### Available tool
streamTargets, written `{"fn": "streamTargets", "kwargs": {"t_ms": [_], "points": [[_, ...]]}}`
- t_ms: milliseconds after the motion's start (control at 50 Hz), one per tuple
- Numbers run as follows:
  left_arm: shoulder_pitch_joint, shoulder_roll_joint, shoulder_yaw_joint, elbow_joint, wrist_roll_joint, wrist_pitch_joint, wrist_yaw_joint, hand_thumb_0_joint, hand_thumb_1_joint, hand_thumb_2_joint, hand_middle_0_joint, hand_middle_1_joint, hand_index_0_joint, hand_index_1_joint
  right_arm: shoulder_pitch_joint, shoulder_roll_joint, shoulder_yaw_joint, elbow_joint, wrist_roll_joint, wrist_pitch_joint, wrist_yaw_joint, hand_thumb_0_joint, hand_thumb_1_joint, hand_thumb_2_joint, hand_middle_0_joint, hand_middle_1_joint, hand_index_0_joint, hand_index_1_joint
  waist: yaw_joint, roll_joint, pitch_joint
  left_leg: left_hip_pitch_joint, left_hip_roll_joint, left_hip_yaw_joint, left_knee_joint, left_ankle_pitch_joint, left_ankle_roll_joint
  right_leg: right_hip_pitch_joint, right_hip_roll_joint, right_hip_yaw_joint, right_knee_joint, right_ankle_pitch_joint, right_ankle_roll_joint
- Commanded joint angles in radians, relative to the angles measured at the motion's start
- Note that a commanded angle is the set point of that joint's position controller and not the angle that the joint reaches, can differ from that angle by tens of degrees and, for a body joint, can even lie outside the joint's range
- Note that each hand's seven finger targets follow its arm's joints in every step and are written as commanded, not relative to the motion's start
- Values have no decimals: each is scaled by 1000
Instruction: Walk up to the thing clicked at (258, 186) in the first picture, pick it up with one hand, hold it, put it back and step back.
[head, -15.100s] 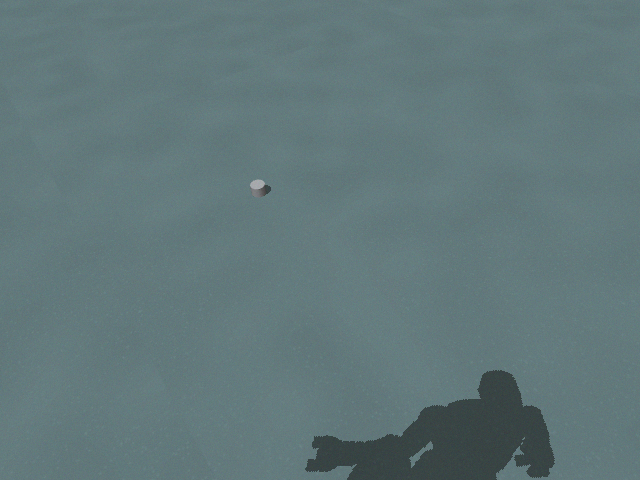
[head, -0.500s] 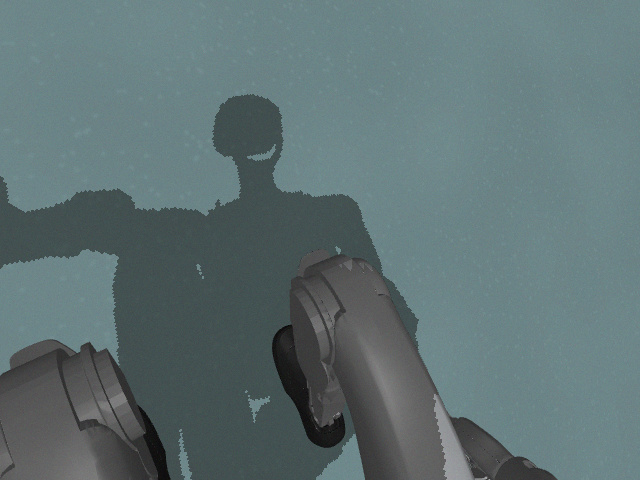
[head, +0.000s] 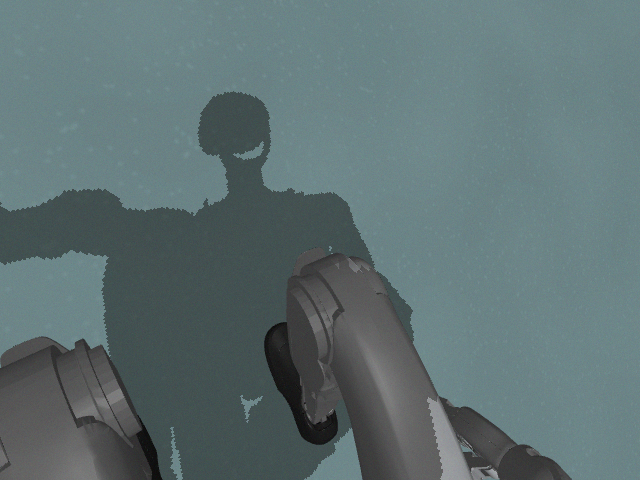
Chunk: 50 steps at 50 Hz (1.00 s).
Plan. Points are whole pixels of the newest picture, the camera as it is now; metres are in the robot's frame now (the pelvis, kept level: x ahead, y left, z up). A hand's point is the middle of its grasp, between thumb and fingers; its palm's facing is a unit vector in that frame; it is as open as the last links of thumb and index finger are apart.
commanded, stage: close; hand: left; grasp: from above
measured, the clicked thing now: out of the picture +0.43 +0.35 -0.27
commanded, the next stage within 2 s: settle in 1.16 s
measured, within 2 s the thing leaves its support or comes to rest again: leaves its support in 1.62 s
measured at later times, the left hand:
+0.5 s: hand out of the picture +0.42 +0.33 -0.25, palm faces -0.44 -0.17 -0.88, open 10.7 cm
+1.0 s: hand out of the picture +0.43 +0.33 -0.25, palm faces -0.43 -0.19 -0.88, open 9.4 cm
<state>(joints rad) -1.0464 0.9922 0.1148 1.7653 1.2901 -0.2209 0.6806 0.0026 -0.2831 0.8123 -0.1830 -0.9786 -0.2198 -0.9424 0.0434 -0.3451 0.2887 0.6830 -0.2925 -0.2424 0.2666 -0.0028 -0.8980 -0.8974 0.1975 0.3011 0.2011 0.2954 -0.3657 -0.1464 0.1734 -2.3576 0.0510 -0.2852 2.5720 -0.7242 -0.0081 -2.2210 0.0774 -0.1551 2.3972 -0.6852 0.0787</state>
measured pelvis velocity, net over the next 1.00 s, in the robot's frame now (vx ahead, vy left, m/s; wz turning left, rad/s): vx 0.00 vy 0.00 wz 0.00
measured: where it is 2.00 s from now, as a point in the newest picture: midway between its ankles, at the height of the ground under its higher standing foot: (233, 445)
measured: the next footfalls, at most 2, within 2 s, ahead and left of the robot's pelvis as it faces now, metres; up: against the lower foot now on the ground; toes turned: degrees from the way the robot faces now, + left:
none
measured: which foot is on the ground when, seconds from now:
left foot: down 0.00-1.00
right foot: down 0.00-1.00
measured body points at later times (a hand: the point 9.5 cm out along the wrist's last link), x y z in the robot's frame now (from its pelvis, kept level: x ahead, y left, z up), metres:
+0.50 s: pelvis +0.00 +0.00 +0.00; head +0.27 +0.14 +0.33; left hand +0.44 +0.34 -0.20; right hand +0.08 -0.24 -0.06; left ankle +0.06 +0.13 -0.26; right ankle +0.11 -0.13 -0.26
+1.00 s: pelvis +0.00 +0.00 +0.00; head +0.27 +0.13 +0.33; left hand +0.44 +0.34 -0.20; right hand +0.06 -0.26 -0.05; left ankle +0.06 +0.13 -0.26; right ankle +0.11 -0.13 -0.26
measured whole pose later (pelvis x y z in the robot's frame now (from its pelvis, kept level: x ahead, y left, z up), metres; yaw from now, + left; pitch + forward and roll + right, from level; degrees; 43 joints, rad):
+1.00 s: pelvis +0.00 +0.00 +0.00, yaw +0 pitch +27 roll -14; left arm -1.03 1.01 0.14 1.75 1.25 -0.22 0.63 0.00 0.10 0.53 -0.48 -0.73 -0.66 -0.66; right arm 0.07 -0.35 0.30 0.66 -0.29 -0.22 0.25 0.00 -0.90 -0.90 0.20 0.30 0.20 0.30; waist -0.38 -0.15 0.19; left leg -2.35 0.05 -0.28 2.56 -0.72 -0.01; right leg -2.21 0.08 -0.16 2.38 -0.68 0.08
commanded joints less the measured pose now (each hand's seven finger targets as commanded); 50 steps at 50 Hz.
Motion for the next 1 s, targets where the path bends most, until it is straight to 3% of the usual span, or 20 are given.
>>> {"fn": "streamTargets", "kwargs": {"t_ms": [0, 20, 40, 100, 180, 260, 320, 340, 380, 400, 460, 520, 600, 680, 720, 760, 840, 940, 960, 980], "points": [[-184, 223, 20, -39, -29, 39, 9, 0, -214, 718, -229, -935, -272, -888, 185, -329, -95, 7, 12, -9, -7, 0, -892, -898, 200, 300, 200, 300, -47, 506, -596, 479, 15, 109, -263, 204, 10, 298, 22, -130, -183, 256, -88], [-200, 258, 50, -87, -43, 34, 8, 0, -187, 694, -243, -929, -291, -877, 188, -331, -95, 9, 9, -6, -9, 0, -890, -898, 200, 300, 200, 300, -30, 517, -644, 491, 17, 106, -273, 213, 10, 322, 24, -130, -197, 260, -88], [-199, 230, 26, -67, -42, 39, -1, 0, -178, 700, -261, -915, -304, -869, 175, -326, -96, 3, 14, -5, -13, 0, -892, -899, 200, 300, 200, 300, -36, 517, -625, 482, 16, 110, -269, 202, 11, 312, 21, -124, -193, 256, -90], [-209, 263, 52, -118, -57, 23, -16, 0, -152, 665, -279, -905, -326, -855, 185, -314, -89, 0, 12, -2, -14, 0, -892, -899, 200, 300, 200, 300, -30, 527, -653, 492, 14, 115, -265, 222, 13, 339, 23, -124, -202, 272, -88], [-212, 201, -4, -107, -61, -7, -43, 0, -94, 633, -308, -895, -362, -837, 184, -304, -80, 12, 10, 5, -16, 0, -890, -898, 200, 300, 200, 300, -59, 514, -623, 483, 17, 110, -253, 225, 12, 341, 24, -129, -195, 282, -86], [-225, 231, -2, -151, -57, -42, -39, 0, -45, 637, -355, -870, -405, -818, 187, -318, -78, 18, 9, 13, -23, 0, -889, -898, 200, 300, 200, 300, -43, 537, -673, 528, 19, 107, -257, 256, 6, 368, 26, -134, -199, 301, -89], [-189, 164, -44, -92, -48, -48, -40, 0, -2, 614, -381, -853, -433, -798, 184, -311, -65, 14, 4, 11, -15, 0, -888, -897, 200, 300, 200, 300, -63, 491, -606, 492, 18, 102, -253, 228, 8, 333, 28, -147, -195, 285, -84], [-189, 185, -44, -89, -41, -51, -33, 0, 14, 615, -397, -848, -448, -794, 182, -314, -64, 11, 6, 14, -19, 0, -888, -897, 200, 300, 200, 300, -60, 494, -595, 485, 16, 109, -260, 205, 9, 336, 29, -140, -206, 267, -86], [-231, 253, 6, -168, -29, -56, -9, 0, 35, 617, -411, -846, -463, -791, 201, -327, -78, 17, 11, 19, -25, 0, -888, -897, 200, 300, 200, 300, -26, 555, -673, 544, 17, 108, -277, 247, 1, 357, 31, -136, -202, 292, -92], [-243, 234, -2, -201, -22, -58, 0, 0, 55, 591, -422, -839, -477, -780, 195, -323, -78, 3, 6, 16, -20, 0, -890, -898, 200, 300, 200, 300, -21, 596, -694, 569, 18, 106, -273, 281, -4, 348, 28, -139, -186, 320, -96], [-170, 180, -22, -60, -12, -33, 17, 0, 66, 554, -426, -809, -483, -748, 183, -318, -62, 4, -2, 11, -10, 0, -887, -896, 200, 300, 200, 300, -63, 488, -592, 479, 17, 110, -253, 231, 7, 326, 33, -147, -195, 293, -84], [-240, 235, -2, -122, -18, -17, 31, 0, 126, 561, -480, -787, -533, -731, 183, -335, -81, 0, 7, 4, -18, 0, -888, -897, 200, 300, 200, 300, -49, 512, -606, 489, 18, 114, -270, 208, 8, 323, 31, -130, -217, 269, -86], [-184, 244, 22, -60, -21, 11, 37, 0, 143, 513, -484, -774, -543, -712, 189, -334, -74, -3, 0, -8, -9, 0, -889, -897, 199, 300, 200, 300, -52, 494, -602, 487, 20, 110, -264, 215, 8, 338, 32, -132, -203, 275, -84], [-213, 284, 50, -108, -37, 23, 26, 0, 215, 537, -554, -761, -606, -705, 194, -340, -80, -6, 8, -6, -13, 0, -891, -898, 199, 300, 199, 300, -42, 525, -665, 502, 21, 110, -268, 242, 9, 367, 31, -127, -208, 294, -85], [-204, 267, 34, -68, -38, 29, 11, 0, 263, 505, -592, -741, -648, -682, 197, -332, -73, -11, 7, -7, -13, 0, -893, -898, 199, 300, 199, 300, -60, 493, -611, 471, 20, 115, -255, 219, 15, 349, 29, -124, -212, 281, -82], [-200, 283, 40, -73, -46, 27, 3, 0, 309, 517, -624, -732, -678, -675, 191, -334, -76, -10, 14, -4, -19, 0, -890, -897, 199, 300, 199, 300, -48, 480, -594, 444, 17, 119, -256, 189, 17, 337, 26, -118, -218, 251, -83], [-154, 281, 45, -70, -50, 19, -14, 0, 378, 540, -679, -735, -731, -681, 180, -327, -76, -15, 9, 9, -27, 0, -888, -897, 199, 300, 199, 300, -28, 503, -625, 471, 19, 113, -279, 204, 10, 366, 32, -117, -213, 254, -92], [-181, 239, 7, -89, -46, 11, -28, 0, 459, 518, -740, -709, -793, -653, 182, -333, -87, -20, 10, 16, -28, 0, -889, -897, 199, 300, 199, 300, -48, 496, -598, 468, 17, 116, -270, 194, 12, 329, 28, -121, -208, 254, -88], [-155, 250, 27, -98, -47, 11, -25, 0, 453, 537, -743, -708, -791, -656, 192, -332, -89, -13, 10, 21, -30, 0, -887, -896, 199, 300, 199, 300, -33, 500, -638, 484, 18, 116, -271, 223, 11, 363, 35, -118, -218, 277, -88], [-174, 232, 5, -82, -46, 10, -27, 0, 473, 535, -752, -715, -803, -660, 190, -330, -82, -15, 10, 17, -27, 0, -889, -897, 199, 300, 199, 300, -46, 495, -607, 469, 17, 115, -261, 215, 12, 333, 30, -123, -207, 273, -86]]}}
